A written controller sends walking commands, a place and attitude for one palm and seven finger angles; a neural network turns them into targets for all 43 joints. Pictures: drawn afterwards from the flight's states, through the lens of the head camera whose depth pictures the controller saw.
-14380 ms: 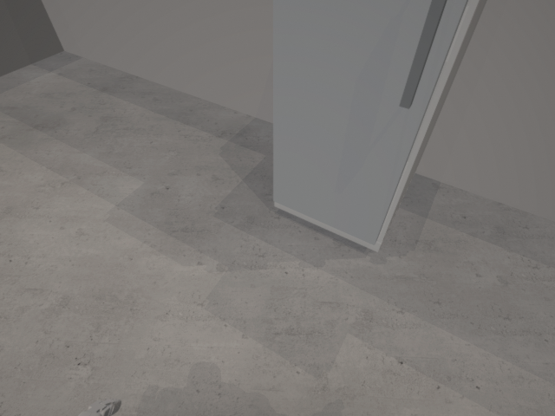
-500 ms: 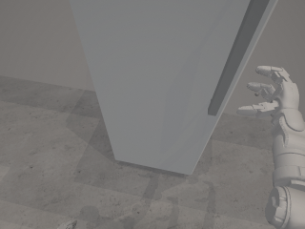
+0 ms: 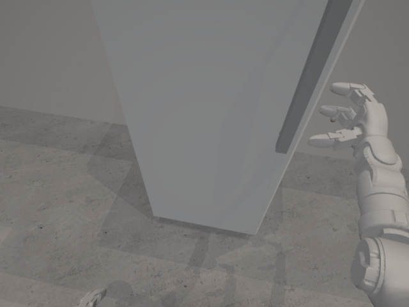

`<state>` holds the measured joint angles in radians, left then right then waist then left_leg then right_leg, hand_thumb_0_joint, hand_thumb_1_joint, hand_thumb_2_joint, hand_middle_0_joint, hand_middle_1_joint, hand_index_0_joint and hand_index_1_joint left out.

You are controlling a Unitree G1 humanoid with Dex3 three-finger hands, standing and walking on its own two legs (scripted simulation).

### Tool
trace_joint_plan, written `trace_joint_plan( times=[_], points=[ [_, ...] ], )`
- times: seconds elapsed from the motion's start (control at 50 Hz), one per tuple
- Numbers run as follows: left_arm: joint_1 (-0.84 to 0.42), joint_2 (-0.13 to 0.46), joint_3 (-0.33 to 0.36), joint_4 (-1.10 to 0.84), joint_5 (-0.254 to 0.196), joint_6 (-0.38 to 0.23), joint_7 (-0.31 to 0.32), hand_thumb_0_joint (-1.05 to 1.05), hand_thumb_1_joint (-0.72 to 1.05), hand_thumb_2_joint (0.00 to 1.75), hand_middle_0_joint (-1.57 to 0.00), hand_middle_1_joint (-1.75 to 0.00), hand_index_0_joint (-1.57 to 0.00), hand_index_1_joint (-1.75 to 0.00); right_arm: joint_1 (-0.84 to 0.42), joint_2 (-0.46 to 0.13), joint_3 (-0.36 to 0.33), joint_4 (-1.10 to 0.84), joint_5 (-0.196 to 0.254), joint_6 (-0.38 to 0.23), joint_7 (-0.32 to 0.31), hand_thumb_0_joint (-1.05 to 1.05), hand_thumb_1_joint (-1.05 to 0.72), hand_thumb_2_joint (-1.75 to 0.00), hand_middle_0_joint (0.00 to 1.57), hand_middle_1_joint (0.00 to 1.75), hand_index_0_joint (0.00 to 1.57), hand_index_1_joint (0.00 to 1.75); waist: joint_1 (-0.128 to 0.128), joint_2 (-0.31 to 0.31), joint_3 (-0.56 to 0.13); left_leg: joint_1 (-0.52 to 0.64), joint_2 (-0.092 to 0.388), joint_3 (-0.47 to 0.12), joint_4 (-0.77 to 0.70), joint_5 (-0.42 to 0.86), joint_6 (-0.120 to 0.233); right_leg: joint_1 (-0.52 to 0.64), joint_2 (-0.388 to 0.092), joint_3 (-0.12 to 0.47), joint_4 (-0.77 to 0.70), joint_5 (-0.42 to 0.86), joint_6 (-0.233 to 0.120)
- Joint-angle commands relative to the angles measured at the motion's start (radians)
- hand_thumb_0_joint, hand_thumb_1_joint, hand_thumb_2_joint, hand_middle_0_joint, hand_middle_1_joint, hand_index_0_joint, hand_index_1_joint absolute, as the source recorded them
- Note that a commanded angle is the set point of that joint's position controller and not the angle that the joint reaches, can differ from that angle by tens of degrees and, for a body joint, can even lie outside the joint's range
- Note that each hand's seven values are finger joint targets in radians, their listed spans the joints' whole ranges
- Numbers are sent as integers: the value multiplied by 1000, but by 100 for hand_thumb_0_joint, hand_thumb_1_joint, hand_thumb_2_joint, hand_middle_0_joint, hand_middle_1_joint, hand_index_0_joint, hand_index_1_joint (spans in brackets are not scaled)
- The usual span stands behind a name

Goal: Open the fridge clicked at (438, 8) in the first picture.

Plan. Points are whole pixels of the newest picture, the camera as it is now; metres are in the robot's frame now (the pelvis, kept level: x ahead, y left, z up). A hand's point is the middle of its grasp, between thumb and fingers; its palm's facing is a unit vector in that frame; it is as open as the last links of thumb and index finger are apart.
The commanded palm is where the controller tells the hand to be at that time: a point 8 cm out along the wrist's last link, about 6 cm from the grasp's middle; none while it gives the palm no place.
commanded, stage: feel for the door with the fingertips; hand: right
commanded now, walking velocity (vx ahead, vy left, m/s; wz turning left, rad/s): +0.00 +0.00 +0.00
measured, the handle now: (312, 60) +0.53 -0.14 +0.24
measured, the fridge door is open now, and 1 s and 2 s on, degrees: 0 0 0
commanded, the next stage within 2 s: slide the fingers in behind the handle in 0.78 s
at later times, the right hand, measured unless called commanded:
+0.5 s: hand (323, 114) +0.46 -0.17 +0.16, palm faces +0.12 +0.99 -0.01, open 14.0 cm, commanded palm +0.43 -0.22 +0.16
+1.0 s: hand (317, 109) +0.48 -0.17 +0.15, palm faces +0.09 +1.00 +0.00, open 13.6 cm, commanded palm +0.45 -0.21 +0.16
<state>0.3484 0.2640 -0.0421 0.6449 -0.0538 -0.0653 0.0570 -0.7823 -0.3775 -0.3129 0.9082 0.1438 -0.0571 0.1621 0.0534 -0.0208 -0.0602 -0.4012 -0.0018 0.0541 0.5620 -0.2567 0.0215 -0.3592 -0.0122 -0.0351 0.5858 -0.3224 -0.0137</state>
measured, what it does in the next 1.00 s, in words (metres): stands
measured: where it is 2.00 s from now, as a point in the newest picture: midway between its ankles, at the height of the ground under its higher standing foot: outside the picture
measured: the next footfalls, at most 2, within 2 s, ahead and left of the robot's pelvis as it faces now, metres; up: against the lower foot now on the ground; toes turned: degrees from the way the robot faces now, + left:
none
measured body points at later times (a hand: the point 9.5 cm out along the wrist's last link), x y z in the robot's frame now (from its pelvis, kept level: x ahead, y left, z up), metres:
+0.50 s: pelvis +0.00 +0.00 +0.00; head +0.02 +0.01 +0.45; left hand +0.08 +0.26 -0.11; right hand +0.45 -0.23 +0.17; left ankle +0.02 +0.11 -0.73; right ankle -0.02 -0.11 -0.73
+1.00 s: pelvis +0.00 +0.00 +0.00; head +0.04 +0.00 +0.44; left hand +0.03 +0.26 -0.12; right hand +0.47 -0.22 +0.16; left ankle +0.02 +0.11 -0.73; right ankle -0.02 -0.11 -0.73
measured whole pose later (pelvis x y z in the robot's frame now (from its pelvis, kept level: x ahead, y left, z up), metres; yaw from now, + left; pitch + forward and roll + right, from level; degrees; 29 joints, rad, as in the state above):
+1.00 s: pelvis +0.00 +0.00 +0.00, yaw +0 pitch +8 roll +1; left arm 0.41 0.27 -0.03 0.69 -0.03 -0.08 0.04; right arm -0.92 -0.39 -0.33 1.10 0.10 -0.18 0.11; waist 0.10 -0.02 -0.06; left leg -0.47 -0.01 0.05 0.58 -0.26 0.02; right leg -0.43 -0.02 -0.04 0.62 -0.33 -0.01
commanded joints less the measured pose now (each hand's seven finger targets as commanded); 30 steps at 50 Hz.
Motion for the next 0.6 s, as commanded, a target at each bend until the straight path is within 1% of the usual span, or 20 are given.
trace_joint_plan(
  times=[0.0, 0.04, 0.08, 0.1, 0.12, 0.14, 0.18, 0.2, 0.22, 0.3, 0.34, 0.36, 0.4, 0.42, 0.44, 0.48, 0.5, 0.52, 0.56, 0.58],
  points=[
    [5, 136, 60, -128, 5, -42, 9, 0, 90, 90, -20, -30, -20, -30, -480, -143, 27, -320, 18, -79, -21, 0, 50, -30, 30, 120, 30, 120, 8, -43, -328, 169, -5, -35, -44, 308, 14, 110, 2, 32, -59, 291, -21],
    [12, 136, 61, -115, 11, -49, 7, 0, 90, 90, -20, -30, -20, -30, -514, -147, 19, -346, 27, -101, -35, 0, 50, -30, 30, 120, 30, 120, 14, -11, -348, 173, -10, -32, -42, 308, 11, 122, -2, 43, -62, 293, -17],
    [11, 137, 63, -109, 11, -52, 7, 0, 90, 90, -20, -30, -20, -30, -490, -144, 3, -329, 32, -104, -46, 0, 50, -30, 30, 120, 30, 120, 8, 9, -341, 181, -10, -34, -44, 307, 10, 112, 0, 37, -62, 283, -18],
    [16, 140, 64, -103, 12, -49, 7, 0, 90, 90, -20, -30, -20, -30, -472, -161, -9, -317, 26, -102, -55, 0, 50, -30, 30, 120, 30, 120, 6, 47, -335, 193, -10, -32, -45, 302, 9, 96, -2, 37, -63, 278, -20],
    [8, 136, 62, -103, 12, -49, 7, 0, 90, 90, -20, -30, -20, -30, -489, -152, 1, -317, 15, -98, -64, 0, 50, -30, 30, 120, 30, 120, 5, 3, -330, 186, -7, -34, -43, 298, 9, 95, 1, 35, -69, 271, -18],
    [6, 131, 61, -101, 12, -50, 4, 0, 90, 90, -20, -30, -20, -30, -492, -124, 22, -308, 7, -91, -71, 0, 50, -30, 30, 120, 30, 120, 9, -3, -310, 169, -7, -31, -45, 287, 9, 95, 2, 37, -71, 263, -17],
    [1, 128, 59, -97, 14, -51, 1, 0, 90, 90, -20, -30, -20, -30, -486, -117, 25, -289, -11, -79, -91, 0, 50, -30, 30, 120, 30, 120, 3, -37, -285, 148, -5, -28, -50, 254, 12, 89, 3, 36, -78, 241, -14],
    [5, 132, 61, -96, 16, -48, 0, 0, 90, 90, -20, -30, -20, -30, -487, -145, 6, -307, -17, -84, -105, 0, 50, -30, 30, 120, 30, 120, -2, -2, -299, 168, -6, -27, -49, 256, 13, 88, 1, 41, -77, 251, -16],
    [-3, 128, 60, -100, 16, -49, 0, 0, 90, 90, -20, -30, -20, -30, -478, -137, 5, -299, -17, -80, -111, 0, 50, -30, 30, 120, 30, 120, -3, -18, -302, 170, -5, -33, -49, 270, 12, 89, 3, 35, -77, 255, -17],
    [4, 133, 58, -99, 21, -41, 7, 0, 90, 90, -20, -30, -20, -30, -468, -217, -66, -270, -18, -89, -124, 0, 50, -30, 30, 120, 30, 120, -15, 56, -316, 235, -2, -45, -51, 301, 7, 50, 2, 24, -81, 254, -21],
    [5, 131, 57, -100, 20, -40, 9, 0, 90, 90, -20, -30, -20, -30, -487, -210, -53, -251, -24, -93, -113, 0, 50, -30, 30, 120, 30, 120, -4, 62, -303, 234, 1, -49, -53, 309, 3, 38, 5, 17, -83, 242, -23],
    [2, 130, 55, -98, 18, -39, 11, 0, 90, 90, -20, -30, -20, -30, -504, -201, -33, -241, -30, -96, -105, 0, 50, -30, 30, 120, 30, 120, 2, 30, -287, 217, 2, -50, -55, 298, 5, 39, 6, 16, -82, 231, -22],
    [14, 132, 59, -95, 19, -41, 11, 0, 90, 90, -20, -30, -20, -30, -536, -200, -20, -242, -38, -111, -92, 0, 50, -30, 30, 120, 30, 120, 14, 28, -300, 205, 0, -50, -54, 298, 6, 60, 3, 18, -75, 238, -25],
    [10, 131, 59, -98, 16, -41, 11, 0, 90, 90, -20, -30, -20, -30, -530, -192, -11, -236, -37, -114, -84, 0, 50, -30, 30, 120, 30, 120, 9, -9, -309, 200, 1, -51, -53, 296, 8, 64, 7, 17, -75, 236, -23],
    [10, 128, 58, -95, 14, -43, 12, 0, 90, 90, -20, -30, -20, -30, -562, -164, 16, -233, -34, -116, -76, 0, 50, -30, 30, 120, 30, 120, 22, -38, -300, 179, 0, -49, -56, 290, 9, 79, 8, 17, -72, 233, -21],
    [23, 131, 61, -86, 14, -49, 12, 0, 90, 90, -20, -30, -20, -30, -583, -135, 34, -207, -18, -115, -60, 0, 50, -30, 30, 120, 30, 120, 32, -38, -311, 161, -3, -46, -57, 287, 10, 94, 8, 22, -67, 237, -20],
    [35, 137, 62, -80, 14, -48, 12, 0, 90, 90, -20, -30, -20, -30, -569, -148, 20, -181, -8, -113, -54, 0, 50, -30, 30, 120, 30, 120, 32, 6, -308, 167, -6, -42, -57, 291, 11, 84, 5, 28, -64, 243, -21],
    [36, 140, 62, -79, 12, -48, 14, 0, 90, 90, -20, -30, -20, -30, -555, -159, 5, -156, 1, -108, -49, 0, 50, -30, 30, 120, 30, 120, 30, 21, -309, 170, -4, -42, -57, 285, 8, 70, 6, 28, -66, 232, -21],
    [43, 144, 59, -70, 13, -46, 16, 0, 90, 90, -20, -30, -20, -30, -609, -154, 16, -116, 6, -98, -43, 0, 50, -30, 30, 120, 30, 120, 47, 29, -281, 146, -1, -43, -65, 253, 2, 47, 9, 28, -67, 193, -22],
    [49, 146, 60, -63, 13, -47, 17, 0, 90, 90, -20, -30, -20, -30, -630, -171, 8, -85, 0, -98, -46, 0, 50, -30, 30, 120, 30, 120, 52, 46, -257, 130, 0, -44, -70, 225, 0, 30, 8, 31, -69, 168, -23]
  ],
)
